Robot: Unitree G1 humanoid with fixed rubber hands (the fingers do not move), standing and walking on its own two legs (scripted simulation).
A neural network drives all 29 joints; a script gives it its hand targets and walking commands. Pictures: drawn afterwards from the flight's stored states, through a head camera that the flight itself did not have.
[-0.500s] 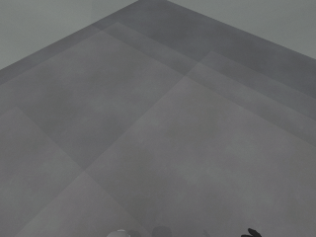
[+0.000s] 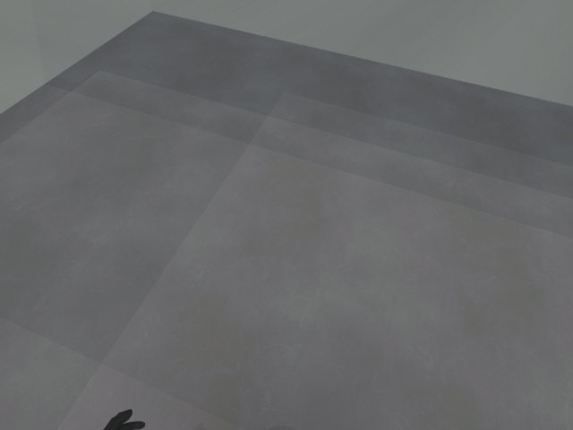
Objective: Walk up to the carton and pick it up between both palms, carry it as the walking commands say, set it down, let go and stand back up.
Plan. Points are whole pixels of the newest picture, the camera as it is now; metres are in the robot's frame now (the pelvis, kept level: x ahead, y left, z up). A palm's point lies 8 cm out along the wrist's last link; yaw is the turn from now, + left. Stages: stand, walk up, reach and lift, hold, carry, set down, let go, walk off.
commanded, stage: walk up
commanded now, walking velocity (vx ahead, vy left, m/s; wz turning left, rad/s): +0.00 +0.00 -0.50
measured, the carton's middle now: out of the picture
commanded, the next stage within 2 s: none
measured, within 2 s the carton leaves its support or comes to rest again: neither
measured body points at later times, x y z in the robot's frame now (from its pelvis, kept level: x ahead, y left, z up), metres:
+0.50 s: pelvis -0.01 -0.02 -0.01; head +0.06 -0.01 +0.44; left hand +0.11 +0.23 -0.16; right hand +0.06 -0.30 -0.12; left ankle +0.01 +0.09 -0.73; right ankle -0.02 -0.12 -0.74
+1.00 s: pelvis -0.02 -0.02 -0.01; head +0.03 -0.07 +0.43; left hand +0.23 +0.13 -0.14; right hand -0.12 -0.28 -0.16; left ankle +0.01 +0.09 -0.74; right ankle -0.08 -0.11 -0.75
